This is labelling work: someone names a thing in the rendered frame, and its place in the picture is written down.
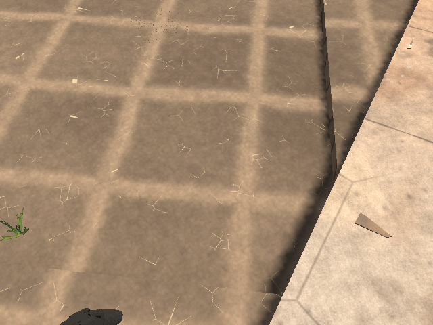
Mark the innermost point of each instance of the left robot hand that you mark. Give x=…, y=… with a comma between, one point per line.
x=94, y=317

